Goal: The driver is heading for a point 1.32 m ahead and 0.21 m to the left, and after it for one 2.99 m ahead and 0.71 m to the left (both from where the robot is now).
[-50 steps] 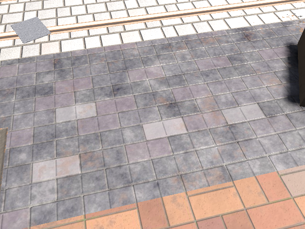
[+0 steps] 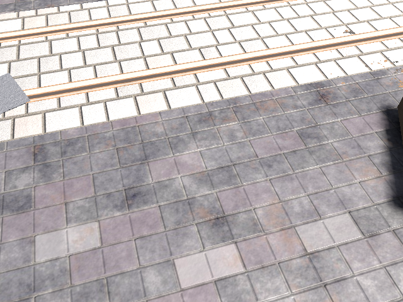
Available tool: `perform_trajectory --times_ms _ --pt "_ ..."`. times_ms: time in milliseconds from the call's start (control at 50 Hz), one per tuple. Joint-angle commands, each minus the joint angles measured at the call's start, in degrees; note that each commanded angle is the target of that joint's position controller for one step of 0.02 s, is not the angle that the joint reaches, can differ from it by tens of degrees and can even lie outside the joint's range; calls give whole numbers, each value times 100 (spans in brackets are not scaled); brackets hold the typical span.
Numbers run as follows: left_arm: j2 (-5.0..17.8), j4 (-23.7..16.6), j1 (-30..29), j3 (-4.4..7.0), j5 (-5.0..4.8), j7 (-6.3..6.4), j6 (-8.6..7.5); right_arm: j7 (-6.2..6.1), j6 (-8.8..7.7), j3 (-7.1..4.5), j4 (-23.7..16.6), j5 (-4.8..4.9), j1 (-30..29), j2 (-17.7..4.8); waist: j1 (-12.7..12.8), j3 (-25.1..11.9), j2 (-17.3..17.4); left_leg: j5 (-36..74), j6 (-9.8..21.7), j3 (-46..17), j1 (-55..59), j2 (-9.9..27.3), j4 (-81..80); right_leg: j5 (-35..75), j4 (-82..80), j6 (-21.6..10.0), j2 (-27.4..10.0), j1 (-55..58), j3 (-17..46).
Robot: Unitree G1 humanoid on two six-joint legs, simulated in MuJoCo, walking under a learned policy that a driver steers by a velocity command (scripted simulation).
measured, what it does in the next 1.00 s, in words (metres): walks ahead: right foot, then left foot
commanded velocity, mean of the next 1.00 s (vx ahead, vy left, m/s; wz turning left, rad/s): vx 0.50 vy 0.00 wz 0.00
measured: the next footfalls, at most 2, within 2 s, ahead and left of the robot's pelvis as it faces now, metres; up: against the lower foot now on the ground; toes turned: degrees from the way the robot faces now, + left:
right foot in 0.30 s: +0.33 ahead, -0.17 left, +0.00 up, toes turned -2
left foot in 0.86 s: +0.65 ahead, +0.07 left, +0.00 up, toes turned +3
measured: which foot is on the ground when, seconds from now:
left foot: down 0.00-0.32, up 0.34-0.84, down 0.86-1.00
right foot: up 0.00-0.28, down 0.30-0.88, up 0.90-1.00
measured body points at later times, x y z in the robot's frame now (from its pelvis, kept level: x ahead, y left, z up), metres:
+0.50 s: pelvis +0.27 -0.08 +0.00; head +0.29 -0.10 +0.45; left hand +0.33 +0.18 -0.12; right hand +0.36 -0.35 -0.14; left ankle +0.28 +0.08 -0.66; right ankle +0.29 -0.16 -0.74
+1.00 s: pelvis +0.55 -0.01 -0.01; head +0.57 +0.00 +0.44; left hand +0.58 +0.25 -0.15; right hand +0.66 -0.27 -0.13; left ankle +0.61 +0.07 -0.74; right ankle +0.46 -0.16 -0.65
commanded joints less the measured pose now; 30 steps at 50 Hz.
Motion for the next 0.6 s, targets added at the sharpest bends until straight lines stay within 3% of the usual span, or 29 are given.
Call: perform_trajectory --times_ms 20,100,200,240,260,280,300,320,340,360,380,400,440,480,520,600 --pt "249 -240 192 70 70 38 29 -113 -96 -125 -321 11 -231 -767 267 306 423 378 987 -1230 -560 1625 -1167 894 -832 157 -246 -150 20" --pt "166 -474 -721 35 20 -29 -33 -194 -21 -151 -224 101 223 -920 -65 307 445 469 722 -934 -85 1522 -1064 1751 -2451 205 14 32 -201" --pt "242 -754 -1432 15 -58 -200 -87 -205 96 -181 -29 149 647 -971 -282 463 536 327 642 -1031 824 1868 -655 1276 -3306 99 182 14 -248" --pt "364 -793 -1316 52 -59 -261 -139 -219 156 -216 -17 153 598 -1041 -137 391 612 595 554 -1111 1080 2010 -348 821 -3544 -64 271 316 -291" --pt "464 -735 -1024 104 -54 -271 -163 -223 187 -227 -38 152 490 -1084 63 241 675 1204 482 -1066 1094 1986 -19 659 -3659 -158 400 790 -406" --pt "651 -536 -347 218 -41 -257 -177 -222 217 -203 -74 131 374 -1035 425 -142 641 2153 356 -851 999 1741 778 605 -3789 -294 594 1698 -559" --pt "1033 -229 798 378 -16 -214 -190 -220 220 -116 -176 56 310 -825 869 -917 400 2171 162 -539 279 1392 2233 753 -3646 -577 238 3316 -155" --pt "1671 -71 1646 540 82 -195 -147 -176 109 71 -281 32 839 -222 852 -1804 -886 278 -299 -40 -2120 500 4605 174 -3849 -1416 -1222 5724 2186" --pt "1351 -24 1799 443 67 -220 -130 -149 -48 89 -220 102 899 -258 860 -2203 -1313 -2430 -279 -847 -3092 225 5641 -332 -4721 -1682 -1653 6095 3907" --pt "963 -94 1334 313 41 -224 -145 -125 -133 -74 -344 257 415 -866 773 -1425 -871 -2141 -146 -1081 -3584 603 6083 -443 -4789 -1372 -1464 5449 3231" --pt "753 -237 752 235 27 -226 -133 -139 -150 -95 -471 281 15 -940 593 -887 -497 -1578 -91 -892 -3526 935 5932 -27 -4887 -1179 -1255 4592 2361" --pt "571 -302 334 175 50 -259 -127 -176 -118 -115 -498 197 -199 -869 426 -503 -119 -1135 -116 -793 -3284 1142 5574 399 -5115 -1084 -989 3804 1768" --pt "372 -261 115 119 102 -308 -151 -209 51 -142 -457 128 -39 -642 122 -246 -269 -676 -176 -783 -2639 1364 5051 815 -5484 -962 -616 2972 1073" --pt "476 -111 316 151 100 -292 -180 -225 157 -142 -436 117 36 -493 28 -124 -213 -430 -262 -696 -2609 1364 4825 1384 -5645 -1046 -506 2766 683" --pt "617 9 545 191 105 -228 -175 -241 185 -170 -585 78 -347 -526 77 28 -103 9 -356 -688 -3008 1391 4318 1787 -5729 -1085 -518 2883 500" --pt "667 147 863 187 71 -111 -96 -199 149 -157 -851 67 -1203 -414 285 183 -119 1019 -427 -589 -3169 1306 2929 1712 -5839 -946 -404 3091 161"
Over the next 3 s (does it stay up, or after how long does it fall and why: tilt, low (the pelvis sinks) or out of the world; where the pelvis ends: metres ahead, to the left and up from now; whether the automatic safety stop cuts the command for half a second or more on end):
stays up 1.44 0.14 0.00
